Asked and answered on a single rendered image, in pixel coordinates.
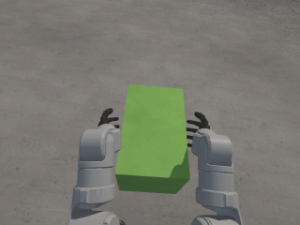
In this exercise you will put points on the robot right hand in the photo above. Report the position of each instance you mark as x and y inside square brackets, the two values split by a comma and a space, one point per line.
[202, 124]

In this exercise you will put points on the robot right forearm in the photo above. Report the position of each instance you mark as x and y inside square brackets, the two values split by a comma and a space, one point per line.
[215, 189]

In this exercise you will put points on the right robot upper arm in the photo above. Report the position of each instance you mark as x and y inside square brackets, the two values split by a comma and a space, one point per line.
[214, 220]

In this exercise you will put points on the robot left hand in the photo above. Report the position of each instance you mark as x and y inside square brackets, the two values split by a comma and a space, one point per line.
[105, 120]

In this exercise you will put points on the carton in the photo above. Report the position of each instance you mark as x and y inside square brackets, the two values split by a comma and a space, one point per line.
[154, 153]

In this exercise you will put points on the robot left forearm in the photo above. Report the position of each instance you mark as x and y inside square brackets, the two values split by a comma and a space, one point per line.
[95, 185]

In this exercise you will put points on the left robot upper arm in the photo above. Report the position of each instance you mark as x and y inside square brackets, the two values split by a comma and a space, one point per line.
[93, 217]

